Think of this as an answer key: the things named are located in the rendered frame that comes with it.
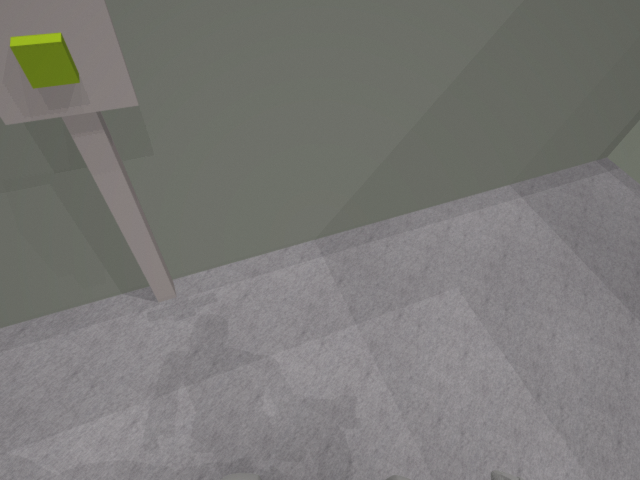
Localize panel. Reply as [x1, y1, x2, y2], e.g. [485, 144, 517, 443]
[0, 0, 177, 302]

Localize button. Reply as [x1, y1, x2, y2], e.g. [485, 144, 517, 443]
[10, 33, 80, 89]

